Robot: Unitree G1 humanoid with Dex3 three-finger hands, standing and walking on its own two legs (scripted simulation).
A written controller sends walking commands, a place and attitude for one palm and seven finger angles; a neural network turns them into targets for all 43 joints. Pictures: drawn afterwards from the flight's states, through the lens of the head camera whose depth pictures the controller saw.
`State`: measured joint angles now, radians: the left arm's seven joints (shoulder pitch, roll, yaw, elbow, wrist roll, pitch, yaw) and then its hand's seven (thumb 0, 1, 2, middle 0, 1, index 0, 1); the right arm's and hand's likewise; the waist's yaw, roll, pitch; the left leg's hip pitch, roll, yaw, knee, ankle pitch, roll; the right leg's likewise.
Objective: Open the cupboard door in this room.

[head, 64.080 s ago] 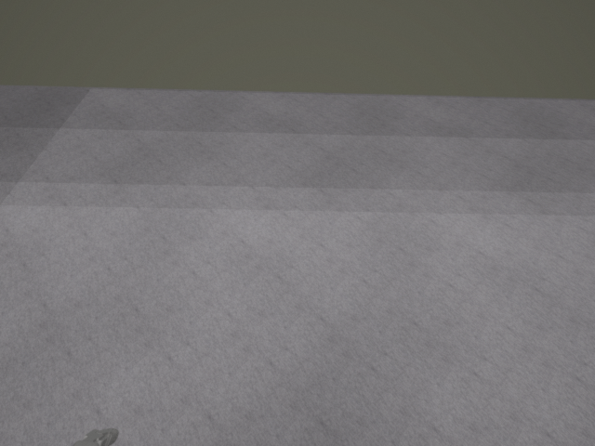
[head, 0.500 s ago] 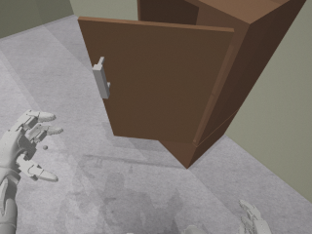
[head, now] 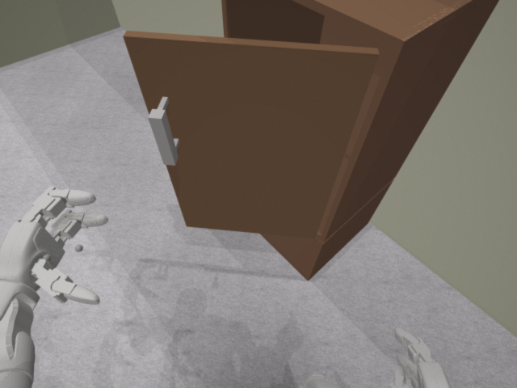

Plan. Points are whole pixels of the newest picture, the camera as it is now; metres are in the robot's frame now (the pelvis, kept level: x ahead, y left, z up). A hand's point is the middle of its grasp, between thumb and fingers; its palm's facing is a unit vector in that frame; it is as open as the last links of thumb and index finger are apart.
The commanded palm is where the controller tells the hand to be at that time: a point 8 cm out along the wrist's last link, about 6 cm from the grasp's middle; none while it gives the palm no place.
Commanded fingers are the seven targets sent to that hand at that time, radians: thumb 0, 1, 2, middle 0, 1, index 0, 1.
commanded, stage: move the hooked fingers beside the handle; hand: left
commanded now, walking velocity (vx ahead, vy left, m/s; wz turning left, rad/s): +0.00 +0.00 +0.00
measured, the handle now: (167, 131) +0.55 +0.21 +0.05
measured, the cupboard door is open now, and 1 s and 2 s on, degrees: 42 42 42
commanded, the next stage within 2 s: none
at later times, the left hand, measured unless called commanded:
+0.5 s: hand (93, 216) +0.34 +0.27 +0.07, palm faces -0.02 -1.00 -0.02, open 13.9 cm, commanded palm +0.32 +0.32 +0.06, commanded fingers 0.00 -0.50 0.30 -0.30 -1.20 -0.30 -1.20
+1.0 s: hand (112, 181) +0.41 +0.26 +0.06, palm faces -0.04 -1.00 -0.01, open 13.9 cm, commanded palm +0.39 +0.31 +0.06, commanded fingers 0.00 -0.50 0.30 -0.30 -1.20 -0.30 -1.20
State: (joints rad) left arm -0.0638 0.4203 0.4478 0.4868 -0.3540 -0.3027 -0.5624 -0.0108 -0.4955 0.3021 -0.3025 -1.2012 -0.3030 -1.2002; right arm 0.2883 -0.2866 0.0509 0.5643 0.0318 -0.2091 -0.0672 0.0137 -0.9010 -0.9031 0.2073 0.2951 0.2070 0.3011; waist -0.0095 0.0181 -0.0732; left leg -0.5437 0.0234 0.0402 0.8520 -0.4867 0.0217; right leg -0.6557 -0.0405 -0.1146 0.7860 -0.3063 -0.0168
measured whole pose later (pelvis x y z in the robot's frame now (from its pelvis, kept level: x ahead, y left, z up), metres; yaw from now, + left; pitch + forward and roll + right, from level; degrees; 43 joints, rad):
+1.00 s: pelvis -0.01 +0.00 -0.01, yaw -2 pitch +16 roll -1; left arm -0.57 0.57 0.50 0.99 -0.23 -0.36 -0.56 -0.01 -0.50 0.30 -0.30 -1.20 -0.30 -1.20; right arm 0.35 -0.30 0.05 0.58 0.02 -0.05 -0.05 0.01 -0.90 -0.90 0.21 0.30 0.21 0.30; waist -0.09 0.00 -0.08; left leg -0.70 0.03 0.06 0.91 -0.49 0.03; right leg -0.81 -0.03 -0.09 0.83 -0.29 -0.02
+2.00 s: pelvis +0.01 +0.02 -0.02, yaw -3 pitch +23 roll -4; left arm -0.83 0.69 0.53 1.14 -0.13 -0.35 -0.51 -0.01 -0.49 0.30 -0.30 -1.20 -0.30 -1.20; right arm 0.43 -0.30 0.06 0.55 -0.01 0.11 -0.01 0.01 -0.90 -0.90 0.21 0.29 0.21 0.30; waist -0.17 0.01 -0.09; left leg -0.85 0.06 0.05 0.99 -0.54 0.04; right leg -0.94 -0.01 -0.10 0.85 -0.31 0.00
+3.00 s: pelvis +0.00 +0.02 -0.02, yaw -3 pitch +23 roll -4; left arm -0.87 0.65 0.48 1.17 -0.13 -0.35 -0.46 -0.01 -0.50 0.30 -0.30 -1.20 -0.31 -1.21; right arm 0.42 -0.29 0.07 0.57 -0.01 0.11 -0.01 0.01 -0.90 -0.90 0.21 0.29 0.21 0.30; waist -0.18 0.01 -0.09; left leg -0.86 0.05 0.04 1.01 -0.54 0.04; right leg -0.95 -0.01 -0.10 0.87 -0.31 0.00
